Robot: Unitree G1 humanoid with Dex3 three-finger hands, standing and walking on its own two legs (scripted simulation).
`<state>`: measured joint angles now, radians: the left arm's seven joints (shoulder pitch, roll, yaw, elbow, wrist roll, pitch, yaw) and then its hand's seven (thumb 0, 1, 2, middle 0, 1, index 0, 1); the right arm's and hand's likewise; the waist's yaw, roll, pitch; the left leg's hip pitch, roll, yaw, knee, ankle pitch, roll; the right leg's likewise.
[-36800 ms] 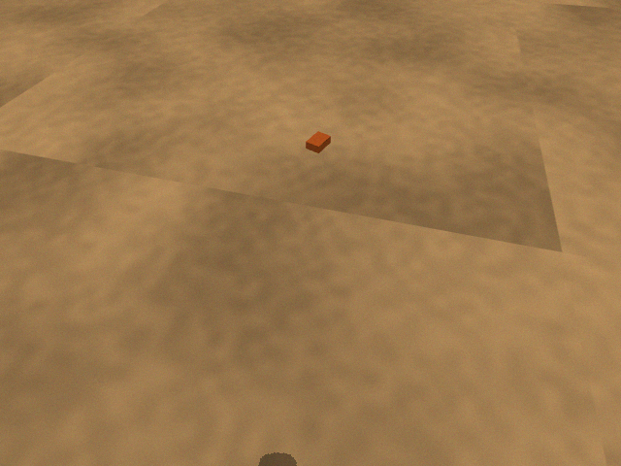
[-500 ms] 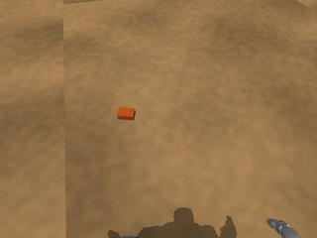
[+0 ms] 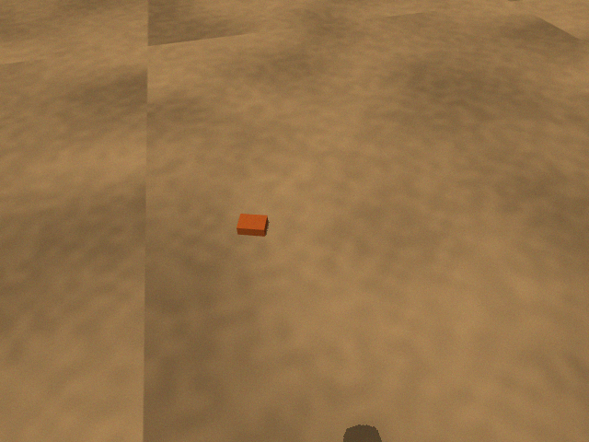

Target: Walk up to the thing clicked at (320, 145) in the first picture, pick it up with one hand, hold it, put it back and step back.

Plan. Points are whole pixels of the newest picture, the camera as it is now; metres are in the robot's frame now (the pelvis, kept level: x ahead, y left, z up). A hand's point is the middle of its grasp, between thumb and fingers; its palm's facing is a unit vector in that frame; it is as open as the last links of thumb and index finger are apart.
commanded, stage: step back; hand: left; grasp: from above
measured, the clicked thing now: (252, 224) +1.10 +0.22 -0.74
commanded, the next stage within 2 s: stand in 0.54 s
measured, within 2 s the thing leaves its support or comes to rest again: neither
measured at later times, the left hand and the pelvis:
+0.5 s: hand out of the picture +0.11 +0.26 -0.14, palm faces +0.06 -0.92 -0.40, open 7.4 cm; pelvis +0.04 -0.01 +0.00, yaw +3 degrees
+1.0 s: hand out of the picture +0.14 +0.25 -0.14, palm faces +0.02 -0.95 -0.32, open 7.4 cm; pelvis +0.05 +0.00 +0.02, yaw +2 degrees
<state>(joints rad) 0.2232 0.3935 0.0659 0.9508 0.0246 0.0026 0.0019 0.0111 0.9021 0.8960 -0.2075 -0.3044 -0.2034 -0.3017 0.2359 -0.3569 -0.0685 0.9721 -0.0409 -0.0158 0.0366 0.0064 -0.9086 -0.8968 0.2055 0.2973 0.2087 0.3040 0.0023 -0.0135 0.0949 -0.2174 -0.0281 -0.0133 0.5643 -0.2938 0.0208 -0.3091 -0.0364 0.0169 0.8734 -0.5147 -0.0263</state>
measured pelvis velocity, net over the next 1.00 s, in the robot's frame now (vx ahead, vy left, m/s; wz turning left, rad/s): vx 0.05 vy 0.00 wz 0.04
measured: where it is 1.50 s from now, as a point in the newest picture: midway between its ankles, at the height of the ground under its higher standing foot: outside the picture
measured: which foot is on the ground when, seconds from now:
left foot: down 0.00-0.22, up 0.24-0.48, down 0.50-1.00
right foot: up 0.00-0.18, down 0.20-1.00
